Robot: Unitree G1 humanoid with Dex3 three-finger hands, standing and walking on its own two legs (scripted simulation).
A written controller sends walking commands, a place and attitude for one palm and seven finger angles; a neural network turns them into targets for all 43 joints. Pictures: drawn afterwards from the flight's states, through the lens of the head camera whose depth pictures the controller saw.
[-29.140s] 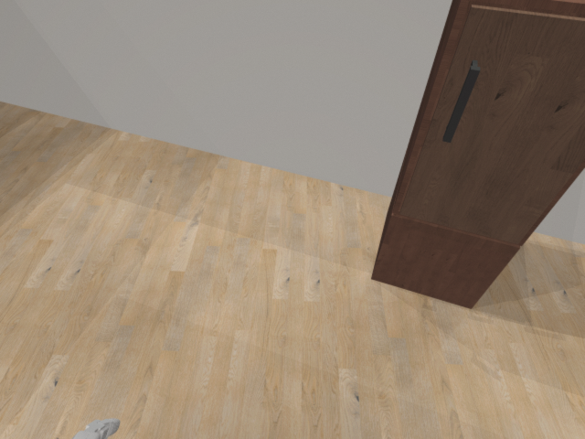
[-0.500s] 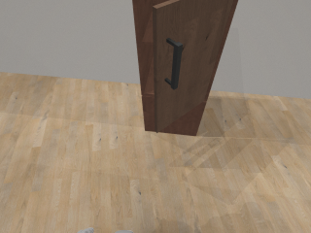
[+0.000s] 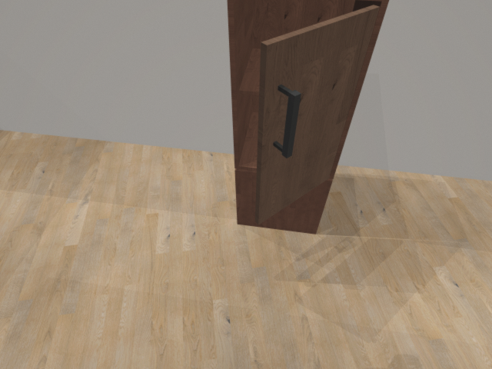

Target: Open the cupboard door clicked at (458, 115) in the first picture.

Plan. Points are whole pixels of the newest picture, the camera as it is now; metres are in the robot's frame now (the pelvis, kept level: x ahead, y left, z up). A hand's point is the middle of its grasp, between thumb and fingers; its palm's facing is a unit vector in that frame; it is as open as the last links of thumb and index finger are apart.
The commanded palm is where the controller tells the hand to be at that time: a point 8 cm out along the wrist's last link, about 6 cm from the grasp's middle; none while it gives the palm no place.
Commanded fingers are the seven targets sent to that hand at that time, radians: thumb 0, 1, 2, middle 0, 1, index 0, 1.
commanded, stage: let the arm hang, fingers relaxed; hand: left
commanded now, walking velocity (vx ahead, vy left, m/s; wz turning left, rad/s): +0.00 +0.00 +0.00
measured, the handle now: (285, 123) +0.63 -0.05 +0.06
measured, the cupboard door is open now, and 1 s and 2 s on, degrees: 46 46 46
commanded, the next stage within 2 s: look to check the result in 0.28 s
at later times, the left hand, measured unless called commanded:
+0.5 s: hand out of the picture +0.00 +0.18 -0.18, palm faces +0.02 -0.98 -0.18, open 7.4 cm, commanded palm none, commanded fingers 0.00 0.90 0.90 -0.20 -0.30 -0.20 -0.30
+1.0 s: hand out of the picture +0.03 +0.20 -0.18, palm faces +0.01 -0.98 -0.20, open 7.4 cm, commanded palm none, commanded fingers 0.00 0.90 0.90 -0.20 -0.30 -0.20 -0.30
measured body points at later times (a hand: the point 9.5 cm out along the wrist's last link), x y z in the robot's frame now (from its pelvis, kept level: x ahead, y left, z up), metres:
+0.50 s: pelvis +0.01 +0.02 +0.00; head +0.02 +0.02 +0.45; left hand +0.00 +0.24 -0.16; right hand -0.02 -0.18 -0.17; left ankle -0.01 +0.10 -0.74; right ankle +0.03 -0.09 -0.74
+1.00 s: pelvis +0.02 +0.03 +0.00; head +0.04 +0.03 +0.45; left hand +0.03 +0.26 -0.16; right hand +0.02 -0.20 -0.16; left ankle -0.01 +0.10 -0.74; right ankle +0.03 -0.09 -0.74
